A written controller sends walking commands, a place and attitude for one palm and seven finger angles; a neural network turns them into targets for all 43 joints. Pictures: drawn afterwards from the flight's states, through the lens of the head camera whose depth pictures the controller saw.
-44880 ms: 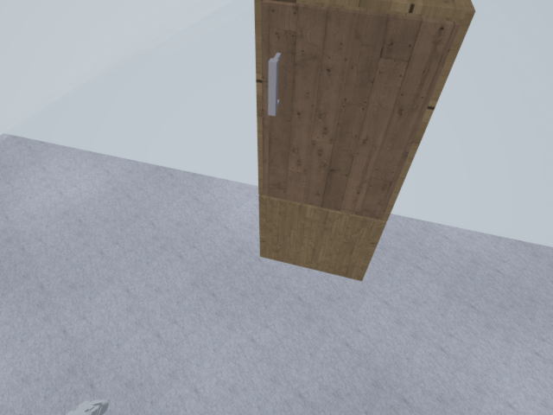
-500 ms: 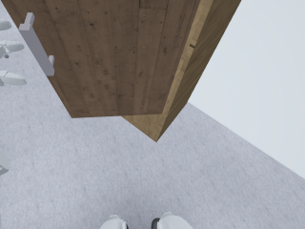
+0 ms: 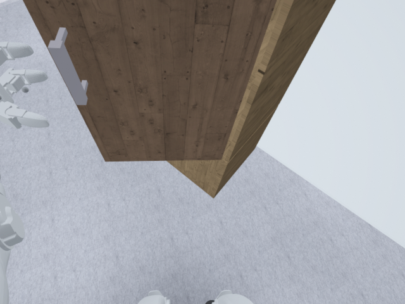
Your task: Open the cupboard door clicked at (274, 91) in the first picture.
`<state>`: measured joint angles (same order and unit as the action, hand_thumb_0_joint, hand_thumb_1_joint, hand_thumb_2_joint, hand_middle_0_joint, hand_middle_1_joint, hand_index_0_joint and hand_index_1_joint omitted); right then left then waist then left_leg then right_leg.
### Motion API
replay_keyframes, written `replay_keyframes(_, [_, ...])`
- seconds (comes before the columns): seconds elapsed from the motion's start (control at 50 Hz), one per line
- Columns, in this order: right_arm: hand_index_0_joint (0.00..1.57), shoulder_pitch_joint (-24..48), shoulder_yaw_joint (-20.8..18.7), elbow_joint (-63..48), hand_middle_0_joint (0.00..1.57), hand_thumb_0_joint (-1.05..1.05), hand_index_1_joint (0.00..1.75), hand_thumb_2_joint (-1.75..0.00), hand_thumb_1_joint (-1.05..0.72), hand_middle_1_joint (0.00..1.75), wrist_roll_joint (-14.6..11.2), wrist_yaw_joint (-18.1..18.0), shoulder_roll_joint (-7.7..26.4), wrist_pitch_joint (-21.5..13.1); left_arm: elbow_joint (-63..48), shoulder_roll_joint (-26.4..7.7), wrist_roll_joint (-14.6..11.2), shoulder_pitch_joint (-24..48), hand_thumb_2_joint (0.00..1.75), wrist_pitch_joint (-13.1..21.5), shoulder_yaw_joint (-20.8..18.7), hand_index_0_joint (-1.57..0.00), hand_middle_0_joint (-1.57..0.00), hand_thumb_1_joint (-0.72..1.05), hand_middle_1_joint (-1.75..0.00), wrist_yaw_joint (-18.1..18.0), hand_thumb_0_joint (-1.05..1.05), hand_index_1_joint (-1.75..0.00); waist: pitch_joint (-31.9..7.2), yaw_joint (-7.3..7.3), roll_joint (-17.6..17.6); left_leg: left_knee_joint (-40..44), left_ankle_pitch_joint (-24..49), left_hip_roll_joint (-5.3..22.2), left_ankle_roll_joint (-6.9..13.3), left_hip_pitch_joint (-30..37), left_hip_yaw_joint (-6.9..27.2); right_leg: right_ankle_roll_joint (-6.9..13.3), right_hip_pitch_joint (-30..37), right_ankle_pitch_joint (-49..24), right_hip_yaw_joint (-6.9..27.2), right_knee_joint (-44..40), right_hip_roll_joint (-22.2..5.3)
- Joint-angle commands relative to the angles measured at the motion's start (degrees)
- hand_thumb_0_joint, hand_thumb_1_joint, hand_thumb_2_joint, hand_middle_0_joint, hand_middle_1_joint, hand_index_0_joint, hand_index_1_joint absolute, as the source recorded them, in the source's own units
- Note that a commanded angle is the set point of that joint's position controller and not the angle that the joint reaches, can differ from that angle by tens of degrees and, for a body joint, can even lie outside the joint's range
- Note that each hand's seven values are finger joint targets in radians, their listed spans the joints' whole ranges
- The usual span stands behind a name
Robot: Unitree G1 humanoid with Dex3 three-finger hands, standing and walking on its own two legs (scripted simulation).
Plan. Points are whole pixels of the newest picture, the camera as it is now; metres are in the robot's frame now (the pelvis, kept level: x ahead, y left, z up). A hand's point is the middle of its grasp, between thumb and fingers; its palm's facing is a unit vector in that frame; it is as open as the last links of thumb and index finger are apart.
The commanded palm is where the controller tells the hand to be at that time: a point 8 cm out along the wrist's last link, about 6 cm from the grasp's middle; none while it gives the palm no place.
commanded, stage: move the hooked fingers beside the handle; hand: left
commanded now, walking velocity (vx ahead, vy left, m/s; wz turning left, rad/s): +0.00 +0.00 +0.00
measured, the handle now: (72, 69) +0.54 +0.23 +0.11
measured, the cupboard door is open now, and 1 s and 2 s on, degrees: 43 43 43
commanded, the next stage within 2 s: slide the fingers in behind the handle in 0.26 s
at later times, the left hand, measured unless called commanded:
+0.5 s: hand (31, 86) +0.48 +0.28 +0.12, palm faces +0.00 -1.00 +0.00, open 14.0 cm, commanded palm +0.46 +0.33 +0.11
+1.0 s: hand (52, 87) +0.49 +0.25 +0.11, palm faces +0.01 -1.00 +0.01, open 14.0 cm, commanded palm +0.47 +0.29 +0.11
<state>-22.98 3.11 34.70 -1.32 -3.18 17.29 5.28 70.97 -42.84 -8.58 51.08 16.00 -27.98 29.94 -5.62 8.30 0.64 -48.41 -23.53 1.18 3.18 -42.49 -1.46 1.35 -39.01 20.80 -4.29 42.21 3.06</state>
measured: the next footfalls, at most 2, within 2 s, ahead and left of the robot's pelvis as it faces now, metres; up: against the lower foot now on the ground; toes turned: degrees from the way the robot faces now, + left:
none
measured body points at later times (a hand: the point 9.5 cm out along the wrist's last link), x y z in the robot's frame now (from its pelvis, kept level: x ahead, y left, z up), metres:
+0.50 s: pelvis -0.01 +0.00 +0.00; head +0.10 +0.03 +0.43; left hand +0.47 +0.33 +0.13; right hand -0.03 -0.28 -0.10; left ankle -0.01 +0.08 -0.70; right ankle -0.01 -0.11 -0.70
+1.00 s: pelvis +0.00 +0.00 +0.00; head +0.10 +0.03 +0.44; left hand +0.48 +0.31 +0.12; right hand +0.01 -0.27 -0.11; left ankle -0.01 +0.08 -0.70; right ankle -0.01 -0.11 -0.70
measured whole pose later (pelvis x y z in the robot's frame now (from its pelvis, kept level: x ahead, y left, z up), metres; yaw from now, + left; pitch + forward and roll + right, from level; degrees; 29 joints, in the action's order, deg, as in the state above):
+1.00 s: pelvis +0.00 +0.00 +0.00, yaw +0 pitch +18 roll -4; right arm -23.5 3.1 34.7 -1.0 -2.4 16.2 4.5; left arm 68.8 -37.8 -7.8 51.5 16.6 -25.4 24.0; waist -5.9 8.9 1.1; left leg -49.3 -23.9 1.2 3.3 -43.3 -1.9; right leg 1.2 -40.1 21.1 -3.8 43.4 3.0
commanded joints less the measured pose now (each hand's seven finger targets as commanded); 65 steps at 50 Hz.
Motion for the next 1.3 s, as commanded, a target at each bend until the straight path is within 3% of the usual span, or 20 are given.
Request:
replay_keyframes(0.0, [0.20,-9.34,-3.96,-2.77,0.20,0.00,0.30,-0.90,-0.90,0.30,0.02,-0.99,11.27,-1.06,-13.54,-16.97,-1.42,25.36,0.30,4.34,-1.52,-0.30,-0.30,-0.50,-1.20,-0.73,0.00,-1.20,-23.34,0.58,11.03,3.52,30.38,0.80,-1.90,24.09,5.89,0.30,2.76,-19.14,2.65,-2.29,0.63])
replay_keyframes(0.02, [0.20,-9.00,-3.99,-2.63,0.20,0.00,0.30,-0.90,-0.90,0.30,0.01,-0.91,11.21,-1.10,-13.33,-17.53,-1.18,25.23,0.30,4.54,-1.80,-0.30,-0.30,-0.50,-1.20,-0.82,0.00,-1.20,-23.70,0.29,11.86,3.42,29.89,0.86,-2.27,24.65,6.07,0.21,2.15,-18.22,2.64,-2.42,0.59])
replay_keyframes(0.1, [0.20,-8.56,-3.46,-2.81,0.20,0.00,0.30,-0.90,-0.90,0.30,-0.20,-1.27,11.44,-1.49,-9.98,-17.14,-1.20,26.45,0.30,4.08,-1.03,-0.30,-0.30,-0.50,-1.20,-1.35,0.00,-1.20,-19.64,1.32,7.79,3.92,23.30,0.65,-1.23,19.65,5.80,0.19,2.35,-15.60,2.85,-2.77,0.47])
replay_keyframes(0.14, [0.20,-8.59,-3.22,-2.65,0.20,0.00,0.30,-0.90,-0.90,0.30,-0.31,-1.58,11.66,-1.64,-9.55,-19.66,-0.28,28.94,0.30,3.89,-1.58,-0.30,-0.30,-0.50,-1.20,-1.62,0.00,-1.20,-19.91,1.82,8.54,3.76,21.21,0.56,-1.10,18.00,5.74,-0.06,2.45,-14.70,3.33,-2.73,0.20])
replay_keyframes(0.2, [0.20,-9.07,-3.10,-3.03,0.20,0.00,0.30,-0.90,-0.90,0.30,-0.14,-1.63,11.79,-2.08,-10.24,-22.47,-0.15,28.65,0.30,4.58,-3.63,-0.30,-0.30,-0.50,-1.20,-1.63,0.00,-1.20,-22.77,0.98,9.49,3.23,22.38,0.39,-1.16,17.66,5.45,0.13,4.43,-16.07,3.56,-1.95,0.33])
replay_keyframes(0.28, [0.20,-9.67,-3.30,-2.92,0.20,0.00,0.30,-0.90,-0.90,0.30,-0.07,-1.44,11.63,-1.89,-10.05,-22.58,0.28,26.89,0.30,4.73,-3.70,-0.30,-0.30,-0.50,-1.20,-0.66,0.00,-1.20,-24.93,0.52,10.52,2.62,24.84,0.58,-1.43,19.19,5.57,0.00,4.22,-17.11,3.40,-1.71,0.58])
replay_keyframes(0.36, [0.20,-10.11,-3.30,-2.69,0.20,0.00,0.30,-0.90,-0.90,0.30,-0.22,-1.39,11.71,-1.49,-8.95,-20.08,-0.65,26.05,0.30,3.49,-1.87,-0.30,-0.30,-0.50,-1.20,0.52,0.00,-1.20,-22.23,1.20,9.81,3.18,23.44,0.78,-1.19,18.58,5.56,-0.09,2.45,-15.84,2.99,-2.32,0.67])
replay_keyframes(0.4, [0.20,-10.33,-3.48,-2.97,0.20,0.00,0.30,-0.90,-0.90,0.30,-0.04,-1.30,11.50,-1.63,-11.66,-18.44,-1.44,26.07,0.30,3.86,-1.49,-0.30,-0.30,-0.50,-1.20,0.52,0.00,-1.20,-23.83,0.59,11.52,3.32,25.89,0.66,-1.41,20.88,5.71,0.28,2.65,-16.79,2.76,-2.15,0.83])
replay_keyframes(0.42, [0.20,-10.77,-3.89,-2.52,0.20,0.00,0.30,-0.90,-0.90,0.30,0.04,-1.21,11.75,-1.47,-12.04,-19.87,-1.39,25.60,0.30,3.89,-2.86,-0.30,-0.30,-0.50,-1.20,0.33,0.00,-1.20,-25.71,0.55,10.63,3.04,26.49,0.90,-1.42,21.96,5.77,0.07,2.84,-17.23,2.87,-2.21,0.87])
replay_keyframes(0.48, [0.20,-10.56,-3.64,-2.34,0.20,0.00,0.30,-0.90,-0.90,0.30,-0.08,-1.08,11.56,-1.42,-9.78,-18.69,-1.45,25.35,0.30,3.15,-2.17,-0.30,-0.30,-0.50,-1.20,-0.25,0.00,-1.20,-21.13,1.04,8.25,3.59,22.02,0.69,-0.87,17.60,5.26,-0.12,3.02,-15.34,2.97,-2.86,0.72])
replay_keyframes(0.5, [0.20,-10.67,-3.70,-2.54,0.20,0.00,0.30,-0.90,-0.90,0.30,0.04,-1.14,11.71,-1.55,-11.13,-20.06,-1.57,25.34,0.30,3.63,-3.47,-0.30,-0.30,-0.50,-1.20,-0.76,0.00,-1.20,-22.04,0.47,8.78,3.57,22.98,0.56,-0.85,17.82,5.32,0.17,3.91,-16.11,3.14,-2.50,0.76])
replay_keyframes(0.56, [0.20,-10.74,-3.85,-2.60,0.20,0.00,0.30,-0.90,-0.90,0.30,0.11,-0.72,11.19,-1.45,-13.12,-17.65,-0.67,25.59,0.30,4.06,-1.59,-0.30,-0.30,-0.50,-1.20,-1.78,0.00,-1.20,-23.76,0.54,11.58,3.38,25.62,0.71,-1.39,20.94,5.49,0.08,2.58,-16.76,2.86,-2.29,0.79])
replay_keyframes(0.6, [0.20,-11.01,-4.00,-2.48,0.20,0.00,0.30,-0.90,-0.90,0.30,0.17,-0.71,11.37,-1.44,-12.83,-17.61,-1.11,25.06,0.30,4.38,-2.25,-0.30,-0.30,-0.50,-1.20,-2.22,0.00,-1.20,-23.33,0.69,9.64,3.30,26.24,0.89,-1.37,21.17,5.77,0.25,2.43,-16.82,2.62,-2.22,0.97])
replay_keyframes(0.66, [0.20,-10.60,-4.08,-2.51,0.20,0.00,0.30,-0.90,-0.90,0.30,0.29,-0.44,11.03,-1.44,-14.61,-16.14,-0.74,25.95,0.30,4.69,-1.34,-0.30,-0.30,-0.50,-1.20,-2.97,0.00,-1.20,-24.27,0.42,12.35,3.42,27.33,1.12,-1.94,23.55,6.12,0.22,1.14,-16.21,2.38,-2.08,0.88])
replay_keyframes(0.8, [0.20,-10.49,-4.28,-2.76,0.20,0.00,0.30,-0.90,-0.90,0.30,0.34,0.00,10.67,-1.37,-15.03,-12.69,-0.95,24.31,0.30,4.36,-0.39,-0.30,-0.30,-0.50,-1.20,-5.04,0.00,-1.20,-24.16,0.17,10.23,3.26,31.56,1.30,-2.26,24.89,6.58,0.27,1.34,-17.92,1.94,-1.72,0.99])
replay_keyframes(0.86, [0.20,-10.06,-4.05,-2.76,0.20,0.00,0.30,-0.90,-0.90,0.30,0.19,0.09,10.55,-1.25,-13.34,-12.68,-0.55,24.61,0.30,3.89,-0.06,-0.30,-0.30,-0.50,-1.20,-5.67,0.00,-1.20,-22.31,0.56,8.53,3.40,28.84,1.00,-1.81,21.68,5.89,-0.02,2.75,-18.72,2.34,-1.80,0.79])
replay_keyframes(0.92, [0.20,-9.88,-4.27,-2.64,0.20,0.00,0.30,-0.90,-0.90,0.30,0.30,0.06,10.36,-1.46,-15.63,-12.10,-0.49,25.45,0.30,4.89,0.10,-0.30,-0.30,-0.50,-1.20,-6.23,0.00,-1.20,-24.73,0.31,10.65,3.07,31.75,1.21,-2.29,24.57,6.21,0.09,2.49,-19.52,2.41,-1.48,0.72])
replay_keyframes(0.96, [0.20,-9.64,-4.19,-2.38,0.20,0.00,0.30,-0.90,-0.90,0.30,0.28,0.28,10.05,-1.51,-14.79,-8.61,-0.54,25.87,0.30,4.75,2.56,-0.30,-0.30,-0.50,-1.20,-6.42,0.00,-1.20,-22.90,1.04,11.04,3.10,31.17,1.39,-2.61,25.04,6.56,0.06,0.43,-18.00,2.04,-1.67,0.78])
replay_keyframes(1.02, [0.20,-9.80,-4.28,-1.95,0.20,0.00,0.30,-0.90,-0.90,0.30,0.31,0.23,10.24,-1.69,-14.39,-8.35,-1.00,26.06,0.30,4.79,2.18,-0.30,-0.30,-0.50,-1.20,-6.86,0.00,-1.20,-23.76,1.11,8.77,3.04,30.96,1.28,-2.27,24.64,6.61,0.02,1.41,-18.70,2.22,-1.57,0.71])
replay_keyframes(1.28, [0.20,-9.30,-4.29,-2.44,0.20,0.00,0.30,-0.90,-0.90,0.30,0.29,0.54,9.83,-2.15,-16.13,-9.01,-0.33,25.21,0.30,5.65,0.91,-0.30,-0.30,-0.50,-1.20,-9.38,0.00,-1.20,-24.17,0.11,6.76,3.66,26.17,0.50,-1.32,20.54,5.12,-0.04,6.35,-20.05,2.99,-1.68,0.47])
